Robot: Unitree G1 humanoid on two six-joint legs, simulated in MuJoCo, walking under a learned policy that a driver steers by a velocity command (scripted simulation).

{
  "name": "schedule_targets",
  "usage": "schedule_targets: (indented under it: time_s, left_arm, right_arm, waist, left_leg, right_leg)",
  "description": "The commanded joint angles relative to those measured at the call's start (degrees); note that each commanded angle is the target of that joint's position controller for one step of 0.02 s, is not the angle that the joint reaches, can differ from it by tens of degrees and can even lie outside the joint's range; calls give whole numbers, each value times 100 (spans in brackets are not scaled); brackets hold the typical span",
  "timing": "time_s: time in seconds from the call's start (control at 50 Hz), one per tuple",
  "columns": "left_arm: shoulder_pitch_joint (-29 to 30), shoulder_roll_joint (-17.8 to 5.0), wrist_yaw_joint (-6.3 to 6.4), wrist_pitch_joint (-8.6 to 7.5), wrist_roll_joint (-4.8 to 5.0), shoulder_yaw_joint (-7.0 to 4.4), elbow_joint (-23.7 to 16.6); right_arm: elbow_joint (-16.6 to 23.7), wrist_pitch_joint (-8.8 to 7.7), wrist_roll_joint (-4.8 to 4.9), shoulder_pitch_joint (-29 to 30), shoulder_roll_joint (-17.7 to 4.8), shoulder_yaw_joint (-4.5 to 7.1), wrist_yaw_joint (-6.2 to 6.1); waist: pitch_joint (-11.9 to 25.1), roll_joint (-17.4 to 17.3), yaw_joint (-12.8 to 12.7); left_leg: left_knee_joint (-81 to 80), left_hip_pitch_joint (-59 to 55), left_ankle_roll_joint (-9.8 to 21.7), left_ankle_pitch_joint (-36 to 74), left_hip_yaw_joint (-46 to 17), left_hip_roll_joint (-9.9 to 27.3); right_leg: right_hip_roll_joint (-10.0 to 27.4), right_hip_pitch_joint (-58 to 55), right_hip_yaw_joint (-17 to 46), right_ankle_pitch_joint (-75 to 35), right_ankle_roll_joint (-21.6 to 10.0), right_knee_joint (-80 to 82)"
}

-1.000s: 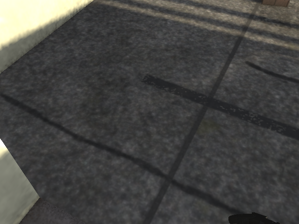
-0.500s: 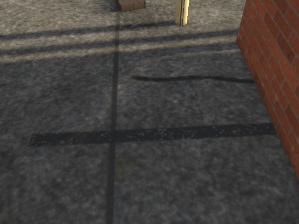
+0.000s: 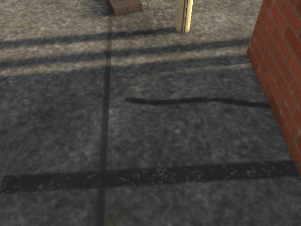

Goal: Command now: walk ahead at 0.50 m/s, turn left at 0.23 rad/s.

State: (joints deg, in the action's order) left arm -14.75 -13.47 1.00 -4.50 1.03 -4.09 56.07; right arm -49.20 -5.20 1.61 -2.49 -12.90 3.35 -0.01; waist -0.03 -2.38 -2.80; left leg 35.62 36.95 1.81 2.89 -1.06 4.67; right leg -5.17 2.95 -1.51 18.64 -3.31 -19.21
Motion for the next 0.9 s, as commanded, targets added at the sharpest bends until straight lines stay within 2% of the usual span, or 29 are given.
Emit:
schedule_targets:
  time_s: [0.02,0.04,0.06,0.08,0.1,0.12,0.14,0.16,0.18,0.2,0.22,0.26,0.32,0.4,0.48,0.52,0.56,0.58,0.6,0.62,0.64,0.66,0.68,0.7,0.72,0.74,0.78,0.84,0.9]
  left_arm:
    - [-138,-894,58,5,3,-224,-86]
    - [11,-948,62,26,1,-242,-143]
    - [167,-961,68,55,19,-245,-198]
    - [243,-893,76,81,21,-218,-263]
    - [71,-728,78,56,-96,-150,-382]
    - [-408,-128,-79,-124,-163,56,-434]
    - [-58,-594,-164,-288,17,-39,-428]
    - [590,-816,-170,-379,135,-86,-616]
    - [861,-782,-116,-402,54,-89,-670]
    - [910,-793,-47,-385,-88,-135,-682]
    - [869,-783,-10,-328,-132,-163,-705]
    - [778,-641,43,-219,-144,-173,-697]
    - [1232,-442,70,-149,-145,-119,-819]
    - [1972,-338,4,-189,-92,-70,-1069]
    - [2460,-430,-61,-259,-24,-41,-1318]
    - [2524,-537,-117,-341,-13,-46,-1405]
    - [2163,-679,-140,-427,-1,-84,-1347]
    - [1584,-842,-116,-460,-32,-160,-1195]
    - [627,-1103,-81,-469,-118,-257,-1010]
    - [-318,-1562,-24,-401,-218,-390,-918]
    - [-466,-1364,-51,-310,-104,-343,-802]
    - [-164,-879,-47,-266,-31,-218,-915]
    - [168,-677,-44,-219,-41,-158,-1002]
    - [478,-588,-64,-192,-81,-119,-996]
    - [628,-488,-82,-206,-124,-74,-987]
    - [699,-492,-102,-213,-150,-68,-953]
    - [669,-594,-121,-246,-127,-113,-877]
    - [560,-817,-87,-257,-139,-189,-776]
    - [471,-907,-67,-201,-106,-191,-709]
  right_arm:
    - [428,-51,10,410,-541,124,127]
    - [396,-49,-13,220,-592,156,156]
    - [270,-43,-49,-236,-691,230,175]
    - [-14,-14,-87,-1087,-888,363,181]
    - [-155,23,-61,-1906,-1327,509,160]
    - [-228,15,-26,-2246,-1551,505,212]
    - [-217,24,-34,-2311,-1159,407,189]
    - [-35,8,-81,-1783,-978,362,146]
    - [103,-12,-127,-1315,-889,320,139]
    - [188,-33,-122,-1049,-787,282,138]
    - [229,-43,-116,-953,-697,245,121]
    - [216,-36,-60,-1033,-740,240,60]
    - [86,-35,-34,-1456,-896,277,-72]
    - [-49,8,-28,-1798,-865,265,-102]
    - [-161,60,10,-2011,-845,269,-93]
    - [-173,106,14,-2054,-844,281,-126]
    - [-120,147,-1,-1942,-901,308,-155]
    - [-34,144,-9,-1769,-859,294,-148]
    - [146,109,-50,-1442,-738,244,-109]
    - [262,46,3,-1820,-421,158,-92]
    - [305,25,54,-2219,-405,81,-92]
    - [255,44,98,-2064,-929,207,-89]
    - [332,85,72,-1626,-1009,243,-91]
    - [415,108,20,-1385,-912,254,-91]
    - [455,147,-20,-1323,-847,286,-88]
    - [483,190,5,-1392,-705,278,-70]
    - [603,250,25,-1326,-512,245,-48]
    - [786,267,-14,-1027,-517,232,-22]
    - [902,252,-4,-635,-481,190,67]
  waist:
    - [-226,527,123]
    - [-64,587,264]
    - [267,571,529]
    - [727,388,878]
    - [1271,-434,1026]
    - [1802,-1620,705]
    - [1715,-1100,909]
    - [943,-667,927]
    - [616,1,725]
    - [490,231,506]
    - [549,152,333]
    - [485,21,207]
    - [311,-53,381]
    - [91,-226,633]
    - [-72,-308,792]
    - [-62,-305,765]
    - [62,-473,529]
    - [376,-479,217]
    - [1023,-327,-272]
    - [1925,685,-387]
    - [2290,2000,-223]
    - [1497,1321,-213]
    - [803,818,-192]
    - [325,543,-41]
    - [147,629,96]
    - [47,720,211]
    - [23,762,264]
    - [43,599,263]
    - [-32,593,132]
  left_leg:
    - [-112,-20,372,-526,-37,-89]
    - [-179,-363,475,-794,123,-242]
    - [-330,-1115,574,-768,349,-462]
    - [-421,-2284,710,-566,359,-649]
    - [-549,-3888,1177,-358,-1134,236]
    - [-1429,-5642,2081,-1500,-3988,1272]
    - [-1891,-5813,1891,-2842,-4406,1269]
    - [-1996,-5138,1658,-2598,-3761,1130]
    - [-2045,-4315,1529,-1916,-3218,960]
    - [-2093,-3640,1460,-1125,-2831,828]
    - [-2175,-3266,1411,-572,-2550,679]
    - [-2234,-2932,1364,42,-2061,526]
    - [-2376,-2797,1266,436,-1621,432]
    - [-2350,-2520,957,-66,-1425,124]
    - [-2062,-2924,950,-199,-1818,263]
    - [-1764,-3294,957,-108,-2112,366]
    - [-1393,-3392,901,306,-2302,349]
    - [-937,-3202,777,851,-2200,129]
    - [144,-2512,597,912,-1916,-139]
    - [2010,-728,138,-517,-1171,-846]
    - [3175,415,41,-3657,-906,-915]
    - [3732,872,36,-3450,-995,-482]
    - [3826,888,25,-2968,-781,-254]
    - [3583,759,30,-2607,-648,-95]
    - [3371,580,54,-2369,-632,83]
    - [3242,374,66,-2243,-586,189]
    - [2998,361,24,-1965,-487,291]
    - [2345,588,-83,-1190,-476,317]
    - [1336,346,-76,-252,-240,236]
  right_leg:
    - [1959,-304,509,-3133,-669,232]
    - [1905,-417,343,-3927,-568,-102]
    - [1751,-393,121,-4717,-438,-693]
    - [1455,-59,-130,-4993,-290,-1775]
    - [1007,1318,-423,-3317,-2,-3687]
    - [-20,3559,113,1078,265,-5414]
    - [237,4392,811,1139,111,-5867]
    - [496,4743,783,579,1,-5699]
    - [722,4437,761,138,-28,-5254]
    - [875,3984,744,-67,17,-4754]
    - [964,3522,755,-150,60,-4424]
    - [970,3270,606,-220,211,-3797]
    - [941,3384,455,-1154,422,-2745]
    - [658,2932,414,-2281,403,-1449]
    - [515,2875,478,-2216,389,-878]
    - [471,2817,517,-1868,345,-591]
    - [396,2206,468,-1572,223,-297]
    - [423,1293,445,-1697,56,-184]
    - [994,-197,860,-1833,-255,-512]
    - [2187,-2409,2462,-1599,-981,-615]
    - [3081,-2912,4153,-965,-1471,-148]
    - [2935,-2207,3845,-165,-1260,1]
    - [2638,-1357,3021,-174,-989,185]
    - [2392,-542,2474,-439,-855,446]
    - [2228,-72,2081,-758,-776,625]
    - [2088,277,1718,-966,-722,809]
    - [2034,477,1232,-1435,-786,1050]
    - [2025,341,584,-2295,-818,1136]
    - [1811,272,-107,-2546,-642,1152]
